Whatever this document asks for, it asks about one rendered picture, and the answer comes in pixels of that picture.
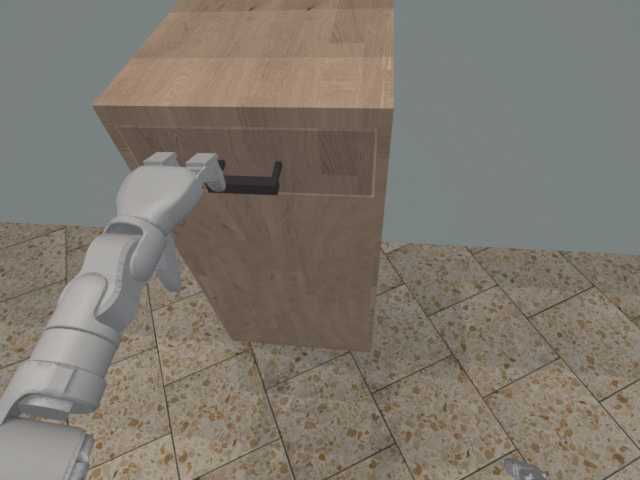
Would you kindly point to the right robot hand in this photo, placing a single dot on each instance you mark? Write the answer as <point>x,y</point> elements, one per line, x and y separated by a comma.
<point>523,471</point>

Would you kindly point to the left robot hand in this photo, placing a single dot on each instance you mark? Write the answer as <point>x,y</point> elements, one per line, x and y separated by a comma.
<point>163,193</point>

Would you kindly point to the drawer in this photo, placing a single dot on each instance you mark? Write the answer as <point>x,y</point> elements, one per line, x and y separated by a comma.
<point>314,160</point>

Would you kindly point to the left robot upper arm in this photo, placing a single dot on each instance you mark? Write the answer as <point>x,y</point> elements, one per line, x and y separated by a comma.
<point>38,450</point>

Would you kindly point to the cabinet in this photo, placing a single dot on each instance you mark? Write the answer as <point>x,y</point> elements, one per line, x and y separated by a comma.
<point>298,269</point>

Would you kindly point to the handle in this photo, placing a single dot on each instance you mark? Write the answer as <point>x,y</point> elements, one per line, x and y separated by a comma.
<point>251,184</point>

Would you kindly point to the robot left forearm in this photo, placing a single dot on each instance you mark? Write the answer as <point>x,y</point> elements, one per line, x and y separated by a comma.
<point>65,373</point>

